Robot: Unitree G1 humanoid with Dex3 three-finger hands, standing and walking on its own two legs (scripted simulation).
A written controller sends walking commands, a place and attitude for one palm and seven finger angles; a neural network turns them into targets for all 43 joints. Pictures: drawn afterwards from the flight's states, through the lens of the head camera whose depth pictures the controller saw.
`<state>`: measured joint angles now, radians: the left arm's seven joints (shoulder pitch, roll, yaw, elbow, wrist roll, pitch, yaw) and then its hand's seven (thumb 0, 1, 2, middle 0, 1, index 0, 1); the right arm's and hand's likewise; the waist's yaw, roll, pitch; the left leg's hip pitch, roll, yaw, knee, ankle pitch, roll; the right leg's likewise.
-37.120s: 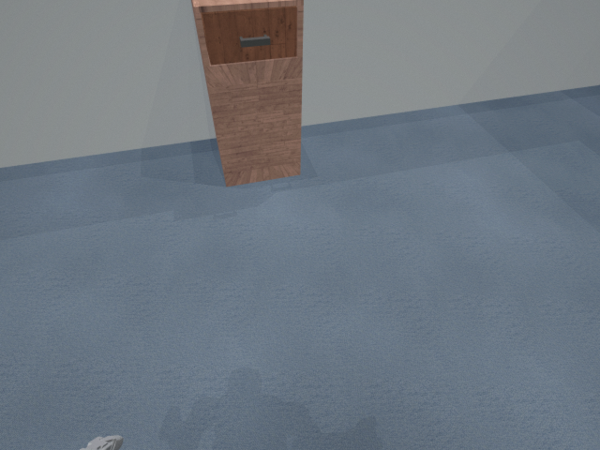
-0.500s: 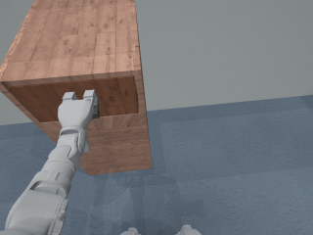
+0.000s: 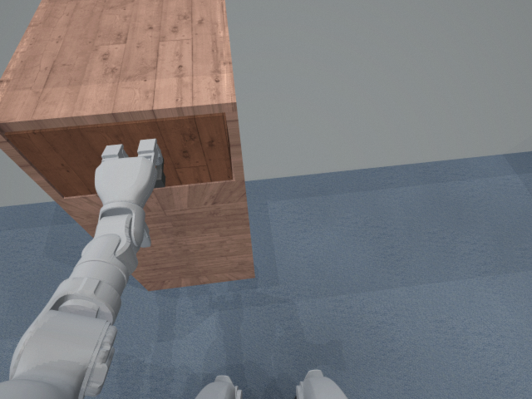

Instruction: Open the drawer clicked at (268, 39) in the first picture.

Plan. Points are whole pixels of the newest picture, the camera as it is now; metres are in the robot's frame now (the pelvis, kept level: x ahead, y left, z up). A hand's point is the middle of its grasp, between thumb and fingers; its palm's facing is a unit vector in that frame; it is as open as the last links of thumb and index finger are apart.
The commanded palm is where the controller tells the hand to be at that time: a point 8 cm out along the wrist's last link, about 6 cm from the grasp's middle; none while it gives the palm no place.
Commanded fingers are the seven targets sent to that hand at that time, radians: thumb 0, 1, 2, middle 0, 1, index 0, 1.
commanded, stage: lower the fingers behind the handle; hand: left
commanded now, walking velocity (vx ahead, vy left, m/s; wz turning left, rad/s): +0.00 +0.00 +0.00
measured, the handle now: (133, 172) +0.49 +0.24 +0.00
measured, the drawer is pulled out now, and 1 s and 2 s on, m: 0.00 0.00 0.00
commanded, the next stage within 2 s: lift the fingers back up to retry in 0.14 s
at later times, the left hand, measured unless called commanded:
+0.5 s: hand (136, 194) +0.44 +0.22 +0.01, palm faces -0.03 -0.02 -1.00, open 14.0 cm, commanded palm +0.42 +0.23 +0.07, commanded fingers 0.00 -0.50 0.30 -0.30 -1.20 -0.30 -1.20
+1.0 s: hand (123, 174) +0.44 +0.22 +0.07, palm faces -0.01 -0.03 -1.00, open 13.8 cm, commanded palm +0.41 +0.23 +0.12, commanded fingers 0.00 -0.50 0.30 -0.30 -1.20 -0.30 -1.20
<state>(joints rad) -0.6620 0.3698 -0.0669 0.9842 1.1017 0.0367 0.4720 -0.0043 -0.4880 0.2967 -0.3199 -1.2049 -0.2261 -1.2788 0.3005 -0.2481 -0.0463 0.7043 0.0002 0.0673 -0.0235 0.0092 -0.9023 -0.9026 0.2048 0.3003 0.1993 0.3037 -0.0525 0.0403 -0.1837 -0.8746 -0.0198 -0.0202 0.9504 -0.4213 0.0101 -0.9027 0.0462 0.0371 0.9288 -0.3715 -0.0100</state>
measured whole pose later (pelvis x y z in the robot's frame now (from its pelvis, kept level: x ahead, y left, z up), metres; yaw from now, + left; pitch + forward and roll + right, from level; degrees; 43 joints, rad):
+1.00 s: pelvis +0.04 +0.01 +0.04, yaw +0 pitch +12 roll +0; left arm -0.50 0.34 -0.11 0.76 1.05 0.09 0.32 0.00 -0.49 0.30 -0.32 -1.20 -0.32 -1.20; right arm 0.23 -0.24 -0.05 0.68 0.02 0.08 -0.03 0.01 -0.90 -0.90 0.20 0.30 0.20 0.30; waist -0.01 0.06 -0.14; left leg -0.53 -0.03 -0.02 0.70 -0.38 0.02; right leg -0.56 0.03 0.05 0.69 -0.34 -0.01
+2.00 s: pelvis +0.03 +0.01 +0.03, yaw +0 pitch +14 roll +0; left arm -0.59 0.38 -0.08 0.89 1.07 0.02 0.37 0.00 -0.49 0.30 -0.35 -1.23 -0.34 -1.22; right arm 0.27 -0.24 -0.06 0.72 0.02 0.05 -0.03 0.01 -0.90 -0.90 0.20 0.30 0.20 0.30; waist -0.03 0.05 -0.13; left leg -0.60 -0.02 -0.02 0.73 -0.37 0.02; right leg -0.63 0.03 0.05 0.72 -0.33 -0.01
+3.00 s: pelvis +0.00 +0.00 +0.03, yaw +0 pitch +15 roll +0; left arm -0.70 0.48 -0.03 1.01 1.08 -0.08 0.36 0.00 -0.49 0.30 -0.36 -1.22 -0.34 -1.21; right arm 0.30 -0.27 -0.03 0.72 0.02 0.06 -0.07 0.01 -0.90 -0.90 0.21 0.30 0.20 0.30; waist -0.08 0.05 -0.12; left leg -0.70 -0.01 -0.01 0.77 -0.34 0.01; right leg -0.73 0.05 0.05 0.76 -0.29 -0.01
